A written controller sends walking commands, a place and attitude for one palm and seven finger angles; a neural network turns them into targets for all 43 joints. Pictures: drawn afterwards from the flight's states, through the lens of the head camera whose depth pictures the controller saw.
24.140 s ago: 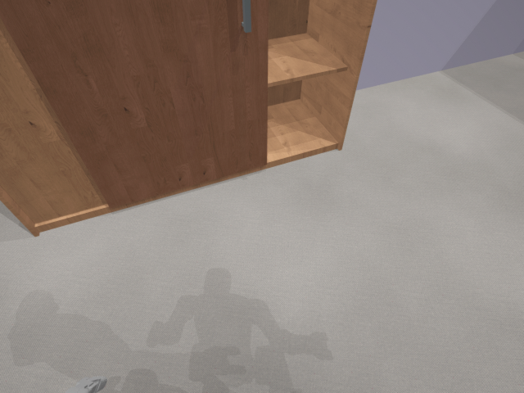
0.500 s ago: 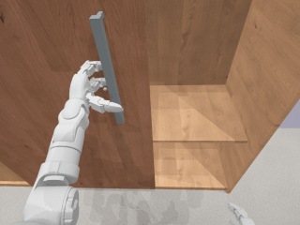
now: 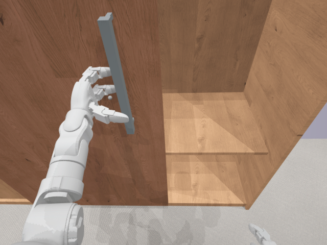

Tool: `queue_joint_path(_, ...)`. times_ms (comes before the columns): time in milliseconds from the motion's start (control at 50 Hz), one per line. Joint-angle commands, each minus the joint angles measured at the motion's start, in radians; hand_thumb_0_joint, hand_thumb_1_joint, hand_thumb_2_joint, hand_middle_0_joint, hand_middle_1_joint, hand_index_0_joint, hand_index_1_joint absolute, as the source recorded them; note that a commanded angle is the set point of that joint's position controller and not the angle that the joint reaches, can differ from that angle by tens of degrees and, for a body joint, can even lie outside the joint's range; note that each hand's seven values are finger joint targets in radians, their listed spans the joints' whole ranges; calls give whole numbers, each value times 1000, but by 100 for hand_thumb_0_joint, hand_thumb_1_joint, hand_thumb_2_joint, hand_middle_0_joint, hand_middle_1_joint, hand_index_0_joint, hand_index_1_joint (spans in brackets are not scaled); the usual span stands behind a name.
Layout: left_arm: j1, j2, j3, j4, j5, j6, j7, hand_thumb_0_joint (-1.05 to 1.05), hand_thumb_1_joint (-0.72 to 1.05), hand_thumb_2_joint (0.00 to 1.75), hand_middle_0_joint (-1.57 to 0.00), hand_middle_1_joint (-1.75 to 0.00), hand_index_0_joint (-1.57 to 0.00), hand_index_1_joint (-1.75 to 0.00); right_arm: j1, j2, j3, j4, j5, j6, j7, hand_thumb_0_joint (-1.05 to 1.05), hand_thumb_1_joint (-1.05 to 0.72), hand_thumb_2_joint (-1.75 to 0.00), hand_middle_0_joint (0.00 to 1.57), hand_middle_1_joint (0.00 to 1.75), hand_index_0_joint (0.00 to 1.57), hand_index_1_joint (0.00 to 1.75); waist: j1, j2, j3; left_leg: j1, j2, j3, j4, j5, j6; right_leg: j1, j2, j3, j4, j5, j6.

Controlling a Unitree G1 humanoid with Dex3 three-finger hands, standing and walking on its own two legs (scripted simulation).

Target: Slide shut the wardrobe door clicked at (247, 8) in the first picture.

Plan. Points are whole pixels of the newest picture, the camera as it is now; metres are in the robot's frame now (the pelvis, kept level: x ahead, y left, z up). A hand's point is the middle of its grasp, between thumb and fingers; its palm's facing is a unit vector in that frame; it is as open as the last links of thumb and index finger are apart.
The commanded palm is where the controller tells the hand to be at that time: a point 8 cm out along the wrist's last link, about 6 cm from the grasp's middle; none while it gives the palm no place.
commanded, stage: slide the fingers in behind the handle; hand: left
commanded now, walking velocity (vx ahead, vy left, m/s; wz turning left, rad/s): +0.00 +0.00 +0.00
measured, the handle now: (122, 84) +0.47 +0.13 +0.18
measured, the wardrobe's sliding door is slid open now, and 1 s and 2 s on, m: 0.47 0.47 0.47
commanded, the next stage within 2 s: move the hooked fingers beside the handle in 0.44 s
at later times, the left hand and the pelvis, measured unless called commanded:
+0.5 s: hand (112, 102) +0.40 +0.14 +0.18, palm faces +0.05 -1.00 -0.01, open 14.1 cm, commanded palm +0.37 +0.17 +0.17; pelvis +0.00 +0.00 +0.00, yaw +1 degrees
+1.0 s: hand (113, 103) +0.39 +0.13 +0.18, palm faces +0.05 -1.00 -0.03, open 14.4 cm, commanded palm +0.37 +0.18 +0.17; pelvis +0.00 +0.00 +0.00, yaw +1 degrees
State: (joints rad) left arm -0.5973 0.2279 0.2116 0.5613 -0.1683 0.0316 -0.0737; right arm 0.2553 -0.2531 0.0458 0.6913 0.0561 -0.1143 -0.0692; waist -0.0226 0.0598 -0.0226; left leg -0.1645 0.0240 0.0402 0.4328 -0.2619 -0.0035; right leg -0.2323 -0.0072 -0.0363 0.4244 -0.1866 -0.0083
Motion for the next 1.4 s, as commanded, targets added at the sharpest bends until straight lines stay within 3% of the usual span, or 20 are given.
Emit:
queue_joint_path(0, -459, 179, 20, -268, -12, -72, -5, 0, -50, 30, -30, -120, -30, -120, -97, -104, -38, -151, 1, -62, -4, 0, -90, -90, 20, 30, 20, 30, 5, -39, -257, 34, -27, -11, -55, 183, 30, 130, 14, 8, -45, 186, -14)
queue_joint_path(60, -424, 177, 21, -295, -22, -71, -7, 0, -50, 30, -30, -120, -30, -120, -100, -106, -41, -155, 2, -65, -4, 0, -90, -90, 20, 30, 20, 30, 9, -55, -270, 42, -23, -18, -53, 201, 26, 141, 17, 1, -40, 199, -15)
queue_joint_path(100, -414, 119, -23, -341, -26, -65, -9, 0, -50, 30, -30, -120, -30, -120, -109, -99, -42, -162, 3, -73, 0, 0, -90, -90, 20, 30, 20, 30, 7, -42, -289, 71, -23, -17, -46, 234, 25, 136, 18, -3, -33, 230, -16)
queue_joint_path(140, -375, 135, -4, -294, -29, -46, 0, 0, -50, 30, -30, -120, -30, -120, -106, -107, -42, -148, 3, -68, -2, 0, -90, -90, 20, 30, 20, 30, 8, -92, -247, 46, -22, -20, -49, 211, 25, 121, 19, -8, -41, 202, -12)
queue_joint_path(200, -430, 112, -32, -335, -16, -32, 20, 0, -50, 30, -30, -120, -30, -120, -121, -99, -39, -149, 4, -66, -3, 0, -90, -90, 20, 30, 20, 30, 2, -48, -231, 52, -23, -22, -52, 193, 23, 95, 17, -7, -42, 171, -13)
queue_joint_path(280, -454, 82, -60, -382, -3, -33, 47, 0, -50, 30, -30, -120, -30, -120, -126, -93, -39, -150, -4, -68, -1, 0, -90, -90, 20, 30, 20, 30, 3, -56, -279, 82, -23, -29, -46, 228, 23, 111, 16, -8, -31, 197, -15)
queue_joint_path(320, -454, 61, -81, -369, -1, -28, 46, 0, -50, 30, -30, -120, -30, -120, -127, -92, -39, -144, -2, -67, -1, 0, -90, -90, 20, 30, 20, 30, -6, -81, -271, 88, -21, -27, -40, 246, 24, 103, 18, -10, -28, 219, -13)
queue_joint_path(380, -446, 26, -104, -384, -4, -28, 45, 0, -50, 30, -30, -120, -30, -120, -132, -88, -38, -149, -4, -68, 1, 0, -90, -90, 20, 30, 20, 30, -1, -58, -283, 101, -22, -31, -37, 256, 22, 105, 18, -11, -23, 224, -17)
queue_joint_path(440, -446, 36, -103, -372, -2, -25, 48, 0, -50, 30, -30, -120, -30, -120, -134, -91, -36, -140, -4, -66, 1, 0, -90, -90, 20, 30, 20, 30, -1, -74, -268, 90, -22, -34, -36, 251, 20, 104, 17, -14, -25, 214, -17)
queue_joint_path(520, -482, -46, -181, -418, 3, -29, 53, 0, -50, 30, -30, -120, -30, -120, -142, -80, -35, -142, -4, -75, 4, 0, -90, -90, 20, 30, 20, 30, -16, -42, -275, 121, -22, -41, -31, 269, 17, 82, 18, -18, -17, 224, -18)
queue_joint_path(560, -464, -3, -139, -409, 0, -27, 61, 0, -50, 30, -30, -120, -30, -120, -136, -86, -38, -135, -7, -74, 3, 0, -90, -90, 20, 30, 20, 30, -6, -73, -275, 111, -21, -43, -31, 267, 19, 93, 18, -18, -19, 224, -17)
queue_joint_path(620, -456, 0, -135, -405, 2, -22, 53, 0, -50, 30, -30, -120, -30, -120, -144, -84, -35, -137, -7, -72, 1, 0, -90, -90, 20, 30, 20, 30, -4, -94, -282, 105, -24, -38, -31, 275, 22, 108, 16, -18, -14, 246, -15)
queue_joint_path(720, -476, -22, -160, -401, 2, -23, 48, 0, -50, 30, -30, -120, -30, -120, -152, -80, -31, -138, -5, -72, 1, 0, -90, -90, 20, 30, 20, 30, -9, -41, -255, 105, -26, -41, -34, 259, 18, 88, 15, -17, -18, 220, -18)
queue_joint_path(740, -466, 8, -132, -385, 1, -24, 54, 0, -50, 30, -30, -120, -30, -120, -143, -85, -32, -130, -7, -69, 1, 0, -90, -90, 20, 30, 20, 30, -4, -75, -253, 96, -25, -46, -38, 253, 18, 96, 15, -20, -22, 208, -18)
queue_joint_path(780, -453, 31, -104, -411, 0, -30, 53, 0, -50, 30, -30, -120, -30, -120, -149, -84, -34, -140, -10, -71, 1, 0, -90, -90, 20, 30, 20, 30, 5, -67, -289, 107, -27, -41, -35, 265, 21, 118, 14, -15, -18, 229, -18)
queue_joint_path(920, -429, 15, -120, -430, -6, -35, 39, 0, -50, 30, -30, -120, -30, -120, -157, -83, -32, -150, -7, -74, 5, 0, -90, -90, 20, 30, 20, 30, 5, -71, -286, 103, -27, -36, -36, 285, 21, 131, 13, -17, -13, 261, -17)
queue_joint_path(1000, -432, 83, -63, -384, -8, -26, 39, 0, -50, 30, -30, -120, -30, -120, -155, -91, -30, -142, -6, -65, -3, 0, -90, -90, 20, 30, 20, 30, 6, -102, -246, 69, -29, -34, -44, 232, 27, 125, 14, -11, -29, 217, -13)
queue_joint_path(1100, -430, 117, -31, -368, -11, -27, 31, 0, -50, 30, -30, -120, -30, -120, -154, -91, -28, -145, -6, -62, -7, 0, -90, -90, 20, 30, 20, 30, 12, -62, -260, 63, -32, -32, -45, 225, 26, 138, 11, -6, -31, 213, -15)
queue_joint_path(1280, -365, 186, 35, -323, -19, -18, 13, 0, -50, 30, -30, -120, -30, -120, -144, -101, -32, -157, -2, -51, -6, 0, -90, -90, 20, 30, 20, 30, 24, -103, -255, 28, -31, -23, -51, 211, 30, 161, 9, -1, -40, 213, -11)
queue_joint_path(1380, -374, 161, 6, -365, -21, -27, 0, 0, -50, 30, -30, -120, -30, -120, -142, -98, -34, -167, 2, -52, -4, 0, -90, -90, 20, 30, 20, 30, 15, -56, -259, 50, -29, -19, -47, 228, 29, 150, 12, -2, -37, 228, -13)
